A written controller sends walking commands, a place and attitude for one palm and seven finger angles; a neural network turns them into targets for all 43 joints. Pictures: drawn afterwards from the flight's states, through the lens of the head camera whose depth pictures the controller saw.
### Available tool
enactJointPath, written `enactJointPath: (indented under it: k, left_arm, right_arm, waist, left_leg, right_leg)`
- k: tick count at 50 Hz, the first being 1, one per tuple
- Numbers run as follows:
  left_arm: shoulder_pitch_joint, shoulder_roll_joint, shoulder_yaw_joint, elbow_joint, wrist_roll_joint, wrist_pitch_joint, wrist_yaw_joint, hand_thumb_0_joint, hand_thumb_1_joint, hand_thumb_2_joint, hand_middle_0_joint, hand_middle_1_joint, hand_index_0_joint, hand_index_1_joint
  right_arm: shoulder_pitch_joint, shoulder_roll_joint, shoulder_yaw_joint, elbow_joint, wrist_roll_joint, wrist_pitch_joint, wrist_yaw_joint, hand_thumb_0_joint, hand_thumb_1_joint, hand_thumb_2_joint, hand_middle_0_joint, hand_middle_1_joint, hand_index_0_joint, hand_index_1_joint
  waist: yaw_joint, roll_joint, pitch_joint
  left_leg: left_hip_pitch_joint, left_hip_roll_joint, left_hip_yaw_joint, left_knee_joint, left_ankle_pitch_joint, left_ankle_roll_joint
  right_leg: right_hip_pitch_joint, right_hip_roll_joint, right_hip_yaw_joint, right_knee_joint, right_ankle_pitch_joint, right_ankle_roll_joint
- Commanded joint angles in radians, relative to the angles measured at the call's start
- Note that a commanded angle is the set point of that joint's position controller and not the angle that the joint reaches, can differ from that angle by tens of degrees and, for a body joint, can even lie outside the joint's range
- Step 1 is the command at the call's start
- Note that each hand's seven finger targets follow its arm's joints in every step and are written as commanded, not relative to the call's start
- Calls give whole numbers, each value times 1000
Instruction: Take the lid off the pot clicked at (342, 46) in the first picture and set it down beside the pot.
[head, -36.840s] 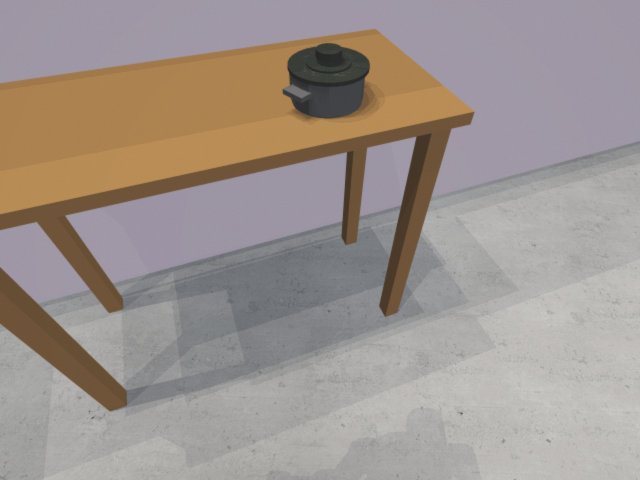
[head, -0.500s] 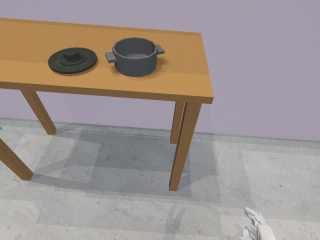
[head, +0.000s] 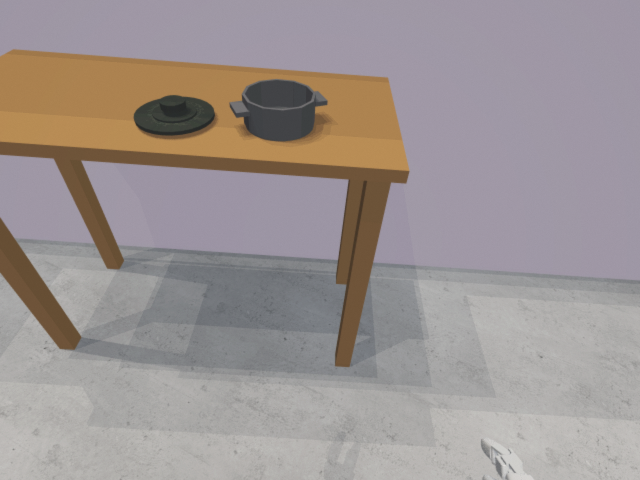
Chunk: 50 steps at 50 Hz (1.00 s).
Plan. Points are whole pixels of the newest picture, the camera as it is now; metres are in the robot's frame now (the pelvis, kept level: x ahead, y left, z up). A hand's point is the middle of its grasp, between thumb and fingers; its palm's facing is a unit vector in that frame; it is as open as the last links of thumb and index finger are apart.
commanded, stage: stop stepping back and stand still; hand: left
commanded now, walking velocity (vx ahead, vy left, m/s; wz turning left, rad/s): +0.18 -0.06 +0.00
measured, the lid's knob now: (172, 103) +0.81 +0.33 +0.10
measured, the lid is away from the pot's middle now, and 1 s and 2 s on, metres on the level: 0.22 0.22 0.22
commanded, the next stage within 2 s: let the arm hang, fingers relaxed in 1.32 s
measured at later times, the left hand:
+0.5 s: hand out of the picture +0.14 +0.23 +0.28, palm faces +0.53 -0.73 -0.43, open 7.4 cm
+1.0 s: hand out of the picture -0.06 +0.22 -0.17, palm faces +0.05 -0.97 -0.24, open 7.1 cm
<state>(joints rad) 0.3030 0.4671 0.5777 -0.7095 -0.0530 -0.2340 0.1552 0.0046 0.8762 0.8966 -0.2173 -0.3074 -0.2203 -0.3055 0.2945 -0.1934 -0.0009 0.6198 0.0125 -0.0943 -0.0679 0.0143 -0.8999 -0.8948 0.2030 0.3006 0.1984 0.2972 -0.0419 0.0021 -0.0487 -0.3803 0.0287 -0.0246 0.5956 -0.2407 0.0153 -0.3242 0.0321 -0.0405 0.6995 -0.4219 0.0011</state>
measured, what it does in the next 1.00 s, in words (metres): steps on the spot: right foot, then right foot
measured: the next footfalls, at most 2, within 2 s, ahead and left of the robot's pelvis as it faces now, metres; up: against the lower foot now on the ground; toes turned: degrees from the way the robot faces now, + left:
right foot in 0.04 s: +0.04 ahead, -0.11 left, +0.00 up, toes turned -2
right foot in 0.46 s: -0.01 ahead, -0.10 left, +0.00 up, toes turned -3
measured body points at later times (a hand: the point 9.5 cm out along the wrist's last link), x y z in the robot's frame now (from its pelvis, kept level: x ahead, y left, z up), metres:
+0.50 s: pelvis -0.06 +0.00 -0.01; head -0.06 +0.00 +0.44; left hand +0.11 +0.27 +0.30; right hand +0.10 -0.21 -0.10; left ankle +0.00 +0.13 -0.71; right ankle -0.05 -0.10 -0.74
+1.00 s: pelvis -0.01 +0.02 +0.00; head +0.02 +0.02 +0.45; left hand -0.06 +0.27 -0.15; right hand -0.05 -0.22 -0.15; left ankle -0.02 +0.15 -0.73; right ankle -0.05 -0.10 -0.73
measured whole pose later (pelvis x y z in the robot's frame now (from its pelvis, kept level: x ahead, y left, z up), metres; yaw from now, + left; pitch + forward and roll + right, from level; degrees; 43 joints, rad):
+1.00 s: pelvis -0.01 +0.02 +0.00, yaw +2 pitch +2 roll -1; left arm 0.39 0.23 0.03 1.05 0.00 0.03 0.02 -0.01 0.96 0.90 -0.20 -0.30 -0.21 -0.30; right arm 0.39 -0.18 -0.03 1.01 -0.01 0.04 -0.02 0.01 -0.90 -0.89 0.20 0.30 0.20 0.30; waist -0.02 0.00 0.04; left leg -0.31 0.09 0.06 0.60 -0.31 -0.03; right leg -0.22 -0.01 -0.09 0.54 -0.35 -0.01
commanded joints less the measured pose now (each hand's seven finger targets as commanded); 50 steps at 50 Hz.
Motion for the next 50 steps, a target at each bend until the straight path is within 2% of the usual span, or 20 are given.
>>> enactJointPath:
  k: [1,3,4,7,9,11,14,20,21,22,23,24,26,29,32,35,38,42,47,50]
  left_arm:
    - [-68,161,30,-100,12,-5,-3,0,900,900,-200,-300,-200,-300]
    - [-78,198,56,-122,0,-12,-8,0,900,900,-200,-300,-200,-300]
    - [-61,195,53,-150,-4,-12,-13,0,900,900,-200,-300,-200,-300]
    - [-69,176,44,-164,1,-10,-6,0,900,900,-200,-300,-200,-300]
    - [-107,164,23,-178,5,-21,4,0,900,900,-200,-300,-200,-300]
    - [-130,153,22,-224,-1,-39,19,0,900,900,-200,-300,-200,-300]
    - [-141,188,54,-157,-1,-21,11,0,900,900,-200,-300,-200,-300]
    - [-29,179,53,-189,1,17,10,0,900,900,-200,-300,-200,-300]
    - [-28,196,60,-196,8,19,10,0,900,900,-200,-300,-200,-300]
    - [-30,222,81,-201,8,20,8,0,900,900,-200,-300,-200,-300]
    - [-14,248,114,-177,-8,18,12,0,900,900,-200,-300,-200,-300]
    - [99,-138,-378,683,86,208,-105,0,900,900,-200,-300,-200,-300]
    - [24,-154,-441,715,81,260,-132,0,900,900,-200,-300,-200,-300]
    - [-40,-127,-485,861,75,272,-143,0,900,900,-200,-300,-200,-300]
    - [-32,-161,-499,1027,85,261,-154,0,900,900,-200,-300,-200,-300]
    - [-14,-60,-487,1252,83,252,-147,0,900,900,-200,-300,-200,-300]
    - [-55,-52,-501,1421,78,237,-137,0,900,900,-200,-300,-200,-300]
    - [21,-165,-513,1538,51,235,-147,0,900,900,-200,-300,-200,-300]
    - [64,-174,-539,1676,54,226,-138,0,900,900,-200,-300,-200,-300]
    - [53,-166,-540,1714,53,219,-126,0,900,900,-200,-300,-200,-300]
  right_arm:
    - [-158,-132,-48,-179,-3,-28,1,0,-900,-900,200,300,200,300]
    - [-146,-132,-47,-151,-17,-12,10,0,-900,-900,200,300,200,300]
    - [-147,-132,-54,-136,-9,-10,15,0,-900,-900,200,300,200,300]
    - [-165,-115,-41,-154,-8,-10,1,0,-900,-900,200,300,200,300]
    - [-178,-121,-25,-146,-13,-23,-23,0,-900,-900,200,300,200,300]
    - [-165,-161,-31,-163,-15,-44,-29,0,-900,-900,200,300,200,300]
    - [-131,-131,-45,-148,-7,-66,6,0,-900,-900,200,300,200,300]
    - [-185,-126,-35,-172,-7,-25,8,0,-900,-900,200,300,200,300]
    - [-180,-123,-39,-175,-8,-13,6,0,-900,-900,200,300,200,300]
    - [-174,-109,-45,-176,-9,-2,6,0,-900,-900,200,300,200,300]
    - [-168,-110,-33,-159,-9,-4,9,0,-900,-900,200,300,200,300]
    - [-146,-238,-78,-30,1,-17,72,0,-900,-900,200,300,200,300]
    - [-23,-168,-61,-2,19,49,78,0,-900,-900,200,300,200,300]
    - [5,-166,-42,-14,-13,108,87,0,-900,-900,200,300,200,300]
    - [-12,-252,-67,-1,-60,113,69,0,-900,-900,200,300,200,300]
    - [-66,-160,-56,60,-49,108,61,0,-900,-900,200,300,200,300]
    - [-28,-103,-53,150,-36,115,61,0,-900,-900,200,300,200,300]
    - [92,-146,-59,257,-35,96,44,0,-900,-900,200,300,200,300]
    - [90,-108,-54,316,-22,101,33,0,-900,-900,200,300,200,300]
    - [110,-71,-51,360,-18,102,35,0,-900,-900,200,300,200,300]
  waist:
    - [9,42,10]
    - [19,-131,4]
    - [30,-170,-31]
    - [10,-172,17]
    - [-4,-4,59]
    - [0,335,86]
    - [5,228,74]
    - [25,217,-12]
    - [26,95,-27]
    - [30,-117,-16]
    - [34,-168,6]
    - [-3,-35,-67]
    - [-16,-166,-30]
    - [-34,-219,101]
    - [1,-48,138]
    - [42,-288,110]
    - [-7,-5,134]
    - [10,403,-2]
    - [24,57,-17]
    - [12,2,-11]
  left_leg:
    - [-143,44,-50,-109,-393,21]
    - [-118,-34,54,307,-201,-11]
    - [-136,-28,38,435,-192,-11]
    - [95,39,31,202,-221,13]
    - [221,28,58,-79,-214,24]
    - [196,243,-317,-347,-505,137]
    - [-59,320,-441,-457,-574,182]
    - [-202,174,-84,-329,-520,46]
    - [-224,112,-18,-157,-477,27]
    - [-259,19,52,158,-361,3]
    - [-268,-26,58,388,-225,-10]
    - [-367,125,46,561,-268,-31]
    - [-149,83,47,450,-323,-29]
    - [48,31,75,144,-215,14]
    - [-6,216,-220,-77,-168,122]
    - [-160,5,89,206,-140,-4]
    - [9,26,86,199,-179,-13]
    - [176,196,-125,-165,237,73]
    - [126,120,18,-94,186,21]
    - [163,92,57,-84,199,0]
  right_leg:
    - [158,-89,87,-329,-100,-84]
    - [40,-335,425,-545,-230,-195]
    - [60,-353,441,-527,-188,-212]
    - [-150,-295,259,-488,-247,-151]
    - [-209,-204,145,-351,-276,-106]
    - [-273,-5,-14,91,-155,-20]
    - [-230,-11,88,544,-71,-4]
    - [279,9,-119,-116,-39,-29]
    - [320,-41,-29,-228,-71,-64]
    - [248,-200,275,-407,-218,-153]
    - [184,-382,540,-555,-97,-222]
    - [240,-510,203,-269,677,-200]
    - [-58,-317,132,-250,132,-172]
    - [-245,-237,50,-152,-79,-92]
    - [-230,-60,-5,2,-55,5]
    - [2,-225,225,-288,-13,-76]
    - [-84,-286,239,-306,224,-143]
    - [-28,-61,-30,-52,150,-8]
    - [155,-115,30,-247,345,-29]
    - [167,-155,49,-271,467,-44]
